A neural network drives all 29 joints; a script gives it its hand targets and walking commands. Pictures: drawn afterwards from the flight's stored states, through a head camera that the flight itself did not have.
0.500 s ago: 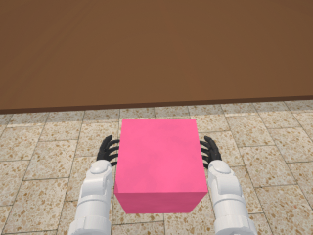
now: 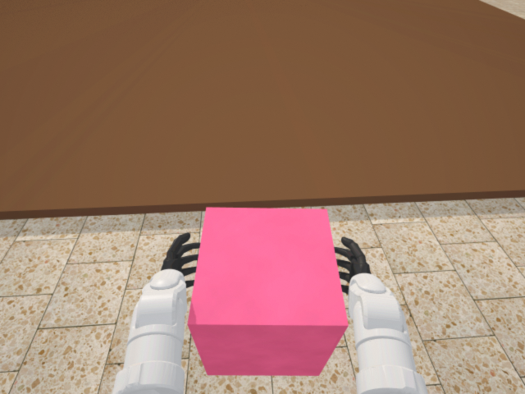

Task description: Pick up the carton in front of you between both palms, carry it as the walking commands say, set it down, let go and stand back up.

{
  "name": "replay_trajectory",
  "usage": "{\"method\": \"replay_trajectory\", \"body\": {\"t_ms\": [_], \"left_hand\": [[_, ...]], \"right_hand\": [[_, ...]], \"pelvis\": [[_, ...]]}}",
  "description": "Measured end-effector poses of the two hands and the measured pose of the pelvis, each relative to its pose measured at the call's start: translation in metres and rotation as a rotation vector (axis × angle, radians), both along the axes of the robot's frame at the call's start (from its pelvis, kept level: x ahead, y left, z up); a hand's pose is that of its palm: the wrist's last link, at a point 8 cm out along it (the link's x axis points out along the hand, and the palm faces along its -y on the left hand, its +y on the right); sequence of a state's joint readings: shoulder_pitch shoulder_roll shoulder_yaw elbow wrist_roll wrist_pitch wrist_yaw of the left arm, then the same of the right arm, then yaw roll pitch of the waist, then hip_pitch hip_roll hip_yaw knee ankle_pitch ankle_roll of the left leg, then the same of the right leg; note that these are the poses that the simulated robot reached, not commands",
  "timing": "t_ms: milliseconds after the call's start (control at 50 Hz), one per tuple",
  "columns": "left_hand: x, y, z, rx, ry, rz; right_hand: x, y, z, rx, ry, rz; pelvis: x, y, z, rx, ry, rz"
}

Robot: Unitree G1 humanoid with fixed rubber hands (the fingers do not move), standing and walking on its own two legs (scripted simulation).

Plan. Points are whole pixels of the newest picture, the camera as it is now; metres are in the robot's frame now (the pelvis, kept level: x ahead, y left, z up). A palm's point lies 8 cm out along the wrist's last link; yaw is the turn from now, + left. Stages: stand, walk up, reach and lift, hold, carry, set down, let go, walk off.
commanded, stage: reach and lift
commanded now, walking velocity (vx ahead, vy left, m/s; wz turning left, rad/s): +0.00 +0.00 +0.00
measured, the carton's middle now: (265, 295) +0.32 +0.00 -0.05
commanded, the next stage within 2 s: hold in 0.70 s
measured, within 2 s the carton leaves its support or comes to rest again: neither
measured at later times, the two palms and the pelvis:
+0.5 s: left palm (173, 270) +0.31 +0.15 +0.04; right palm (359, 274) +0.31 -0.15 +0.04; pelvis +0.02 +0.00 +0.01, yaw +0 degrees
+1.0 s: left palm (167, 272) +0.30 +0.15 +0.06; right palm (362, 275) +0.29 -0.15 +0.05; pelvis +0.01 +0.00 +0.01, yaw +0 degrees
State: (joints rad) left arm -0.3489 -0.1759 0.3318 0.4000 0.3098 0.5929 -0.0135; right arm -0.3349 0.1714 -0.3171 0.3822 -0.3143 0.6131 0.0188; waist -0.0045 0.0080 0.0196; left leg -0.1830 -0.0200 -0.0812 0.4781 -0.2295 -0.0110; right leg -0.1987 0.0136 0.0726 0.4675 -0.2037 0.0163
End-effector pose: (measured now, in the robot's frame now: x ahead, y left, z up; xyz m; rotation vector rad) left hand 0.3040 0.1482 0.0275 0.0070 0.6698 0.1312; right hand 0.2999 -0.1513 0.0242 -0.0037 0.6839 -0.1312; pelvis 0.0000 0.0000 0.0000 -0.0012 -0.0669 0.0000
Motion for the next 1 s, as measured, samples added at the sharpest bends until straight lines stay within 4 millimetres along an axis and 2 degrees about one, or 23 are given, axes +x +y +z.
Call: {"method": "replay_trajectory", "body": {"t_ms": [540, 720, 880, 1000], "left_hand": [[0.007, 0.0, 0.012, 0.032, 0.003, -0.023], [0.005, 0.0, 0.017, 0.029, -0.003, -0.025], [-0.002, 0.002, 0.031, 0.028, -0.034, -0.02], [-0.008, 0.002, 0.029, 0.021, -0.009, -0.013]], "right_hand": [[0.008, 0.0, 0.012, -0.033, 0.003, 0.027], [0.005, 0.0, 0.017, -0.03, -0.003, 0.021], [-0.002, 0.002, 0.032, -0.031, -0.034, 0.023], [-0.006, 0.002, 0.03, -0.024, -0.01, 0.023]], "pelvis": [[0.021, -0.002, 0.008, -0.001, -0.019, 0.002], [0.02, 0.0, 0.008, -0.001, -0.032, 0.001], [0.017, 0.0, 0.009, 0.0, -0.053, -0.001], [0.011, 0.0, 0.008, 0.001, -0.071, -0.001]]}}
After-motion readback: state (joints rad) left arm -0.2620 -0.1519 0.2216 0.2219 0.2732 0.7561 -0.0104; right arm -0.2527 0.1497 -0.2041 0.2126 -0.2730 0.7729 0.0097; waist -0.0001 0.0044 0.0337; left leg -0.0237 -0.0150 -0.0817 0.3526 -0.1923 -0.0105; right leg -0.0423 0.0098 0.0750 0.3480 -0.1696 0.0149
